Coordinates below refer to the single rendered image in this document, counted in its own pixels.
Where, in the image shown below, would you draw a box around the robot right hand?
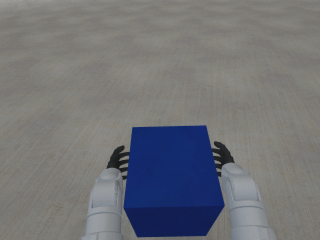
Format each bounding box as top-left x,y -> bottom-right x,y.
212,141 -> 235,177

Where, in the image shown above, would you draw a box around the carton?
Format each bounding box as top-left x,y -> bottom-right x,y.
123,125 -> 225,238

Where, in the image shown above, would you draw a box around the left robot forearm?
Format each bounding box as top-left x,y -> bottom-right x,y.
81,168 -> 124,240

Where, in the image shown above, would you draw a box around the robot left hand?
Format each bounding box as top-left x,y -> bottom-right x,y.
106,145 -> 130,180

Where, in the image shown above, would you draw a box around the right robot forearm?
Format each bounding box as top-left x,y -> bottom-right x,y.
221,162 -> 277,240

